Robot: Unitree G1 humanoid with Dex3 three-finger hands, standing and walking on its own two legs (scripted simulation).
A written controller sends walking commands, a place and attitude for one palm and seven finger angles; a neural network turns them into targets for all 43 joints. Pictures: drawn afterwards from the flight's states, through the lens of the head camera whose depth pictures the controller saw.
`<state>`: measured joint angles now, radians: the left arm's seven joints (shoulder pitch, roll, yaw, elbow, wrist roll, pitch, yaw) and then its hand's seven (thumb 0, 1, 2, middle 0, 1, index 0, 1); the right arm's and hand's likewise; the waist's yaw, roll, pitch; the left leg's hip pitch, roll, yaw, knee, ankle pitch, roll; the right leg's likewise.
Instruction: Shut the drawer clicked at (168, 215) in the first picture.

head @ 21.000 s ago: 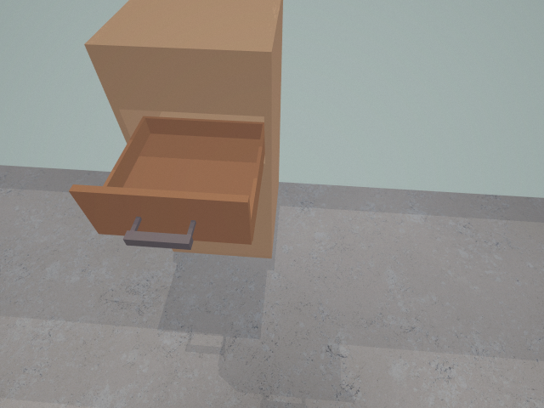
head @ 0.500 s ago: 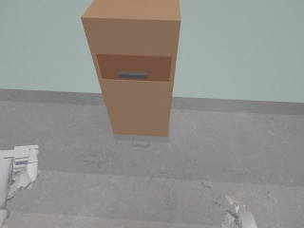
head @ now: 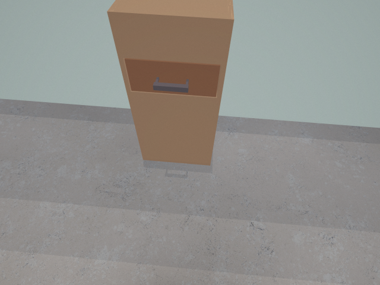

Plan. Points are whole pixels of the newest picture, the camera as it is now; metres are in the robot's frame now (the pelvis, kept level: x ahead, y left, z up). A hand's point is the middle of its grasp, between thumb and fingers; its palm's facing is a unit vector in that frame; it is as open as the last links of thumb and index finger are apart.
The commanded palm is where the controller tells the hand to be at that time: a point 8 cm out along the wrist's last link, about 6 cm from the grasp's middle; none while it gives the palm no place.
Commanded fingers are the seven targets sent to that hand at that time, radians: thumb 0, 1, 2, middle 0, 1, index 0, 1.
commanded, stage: let the arm hang, fingers relaxed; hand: left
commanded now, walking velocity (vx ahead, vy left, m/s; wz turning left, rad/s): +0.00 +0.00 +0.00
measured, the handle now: (171, 83) +0.87 +0.13 -0.13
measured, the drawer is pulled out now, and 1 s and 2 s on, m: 0.00 0.00 0.00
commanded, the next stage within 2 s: look to check the result in 0.56 s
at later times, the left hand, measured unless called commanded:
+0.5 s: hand out of the picture +0.03 +0.16 -0.17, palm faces +0.00 -0.98 -0.20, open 7.3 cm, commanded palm none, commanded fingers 0.00 0.90 0.90 -0.20 -0.30 -0.20 -0.30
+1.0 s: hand out of the picture +0.02 +0.14 -0.17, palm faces +0.01 -0.98 -0.21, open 7.4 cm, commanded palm none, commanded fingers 0.00 0.90 0.90 -0.20 -0.30 -0.20 -0.30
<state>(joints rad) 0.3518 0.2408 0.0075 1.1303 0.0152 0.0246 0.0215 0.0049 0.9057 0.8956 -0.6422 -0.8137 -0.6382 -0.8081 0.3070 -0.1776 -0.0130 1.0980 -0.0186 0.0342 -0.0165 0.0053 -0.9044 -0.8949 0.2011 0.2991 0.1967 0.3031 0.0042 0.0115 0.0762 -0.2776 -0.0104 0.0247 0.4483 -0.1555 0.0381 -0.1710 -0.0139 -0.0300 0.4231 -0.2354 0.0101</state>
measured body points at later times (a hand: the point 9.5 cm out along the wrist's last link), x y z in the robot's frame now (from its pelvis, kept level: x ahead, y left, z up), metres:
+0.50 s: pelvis +0.01 -0.01 +0.00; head +0.02 -0.02 +0.45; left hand +0.03 +0.21 -0.16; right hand +0.00 -0.23 -0.16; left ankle +0.05 +0.09 -0.74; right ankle +0.00 -0.13 -0.74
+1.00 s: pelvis +0.02 -0.03 +0.00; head +0.04 -0.04 +0.45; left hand +0.02 +0.20 -0.15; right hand +0.01 -0.25 -0.16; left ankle +0.05 +0.09 -0.74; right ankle +0.00 -0.13 -0.74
